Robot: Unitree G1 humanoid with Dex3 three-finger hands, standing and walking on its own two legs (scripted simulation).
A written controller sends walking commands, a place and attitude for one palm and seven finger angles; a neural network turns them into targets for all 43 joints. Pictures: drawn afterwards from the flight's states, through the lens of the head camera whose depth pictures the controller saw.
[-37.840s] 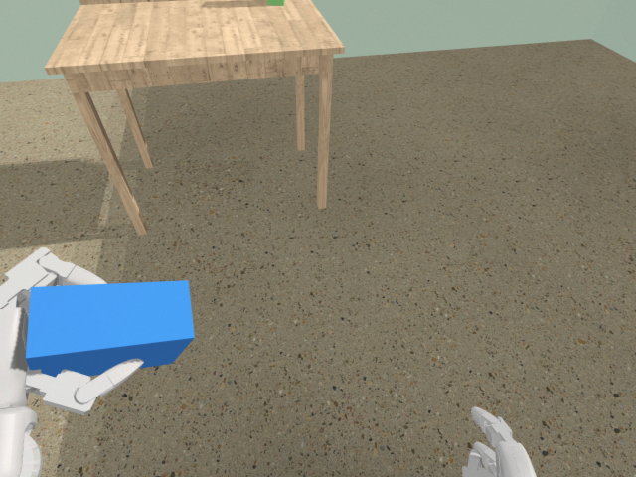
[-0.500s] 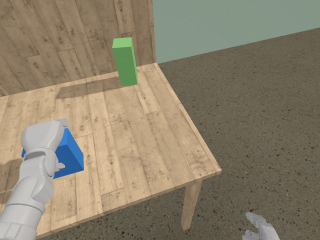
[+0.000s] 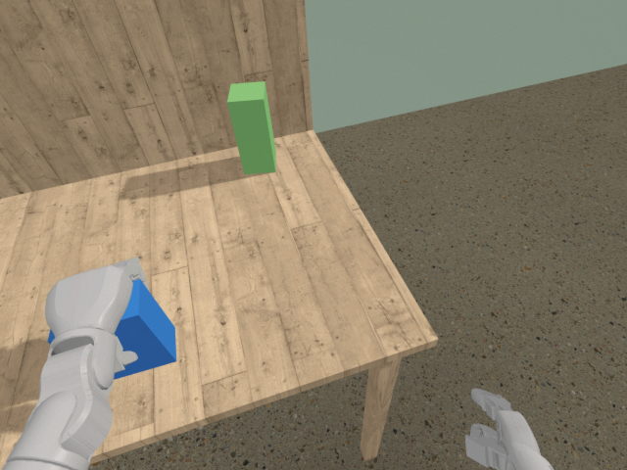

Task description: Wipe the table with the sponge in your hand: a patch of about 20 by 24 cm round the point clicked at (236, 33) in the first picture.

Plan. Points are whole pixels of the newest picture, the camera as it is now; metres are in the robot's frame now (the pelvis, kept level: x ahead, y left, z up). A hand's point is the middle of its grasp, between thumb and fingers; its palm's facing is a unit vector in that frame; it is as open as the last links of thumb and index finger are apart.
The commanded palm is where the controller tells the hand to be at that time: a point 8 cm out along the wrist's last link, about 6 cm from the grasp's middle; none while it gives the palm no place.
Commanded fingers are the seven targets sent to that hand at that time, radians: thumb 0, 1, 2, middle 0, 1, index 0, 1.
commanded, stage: wipe back along the first lane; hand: left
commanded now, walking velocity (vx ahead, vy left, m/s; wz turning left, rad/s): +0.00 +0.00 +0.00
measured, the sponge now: (127, 341) +0.25 +0.30 +0.01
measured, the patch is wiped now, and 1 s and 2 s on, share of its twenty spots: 1.00 1.00 1.00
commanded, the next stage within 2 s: lift the sponge slowly off the table in 0.22 s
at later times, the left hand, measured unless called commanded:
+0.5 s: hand (119, 343) +0.23 +0.28 +0.06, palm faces +0.02 -0.10 -0.99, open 10.0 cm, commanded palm +0.20 +0.27 +0.11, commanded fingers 0.00 0.10 1.30 -1.20 -1.60 -1.20 -1.60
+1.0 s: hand (112, 354) +0.21 +0.27 +0.08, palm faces +0.01 -0.13 -0.99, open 10.0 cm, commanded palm +0.19 +0.27 +0.15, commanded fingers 0.00 0.10 1.30 -1.20 -1.60 -1.20 -1.60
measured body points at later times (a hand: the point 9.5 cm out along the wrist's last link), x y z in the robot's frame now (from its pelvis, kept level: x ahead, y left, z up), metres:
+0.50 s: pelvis +0.00 +0.00 +0.00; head +0.00 -0.04 +0.45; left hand +0.22 +0.28 +0.12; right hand +0.23 -0.21 -0.10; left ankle -0.05 +0.08 -0.74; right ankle -0.01 -0.11 -0.74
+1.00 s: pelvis -0.01 -0.01 +0.00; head -0.02 -0.04 +0.45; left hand +0.21 +0.27 +0.13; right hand +0.23 -0.22 -0.09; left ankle -0.05 +0.08 -0.74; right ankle -0.01 -0.11 -0.74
